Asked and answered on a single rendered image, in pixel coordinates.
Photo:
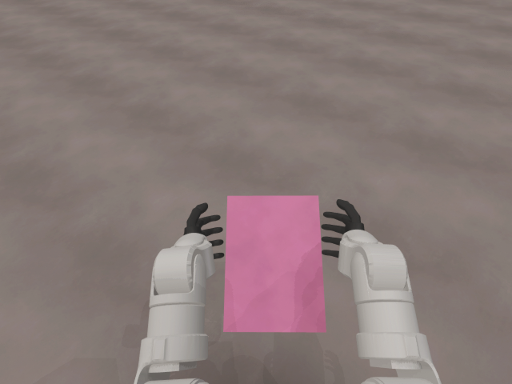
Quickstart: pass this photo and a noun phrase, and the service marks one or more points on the left robot hand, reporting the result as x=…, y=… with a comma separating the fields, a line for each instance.
x=194, y=224

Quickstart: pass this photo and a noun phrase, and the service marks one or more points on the right robot hand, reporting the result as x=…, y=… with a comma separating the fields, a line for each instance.
x=352, y=222

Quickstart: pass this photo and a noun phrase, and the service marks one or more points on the right robot forearm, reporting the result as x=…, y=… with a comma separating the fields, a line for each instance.
x=388, y=328

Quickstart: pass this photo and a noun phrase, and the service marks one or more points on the left robot forearm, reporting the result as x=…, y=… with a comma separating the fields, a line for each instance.
x=175, y=337

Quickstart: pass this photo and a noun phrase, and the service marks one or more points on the carton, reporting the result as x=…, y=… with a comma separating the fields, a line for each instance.
x=273, y=274

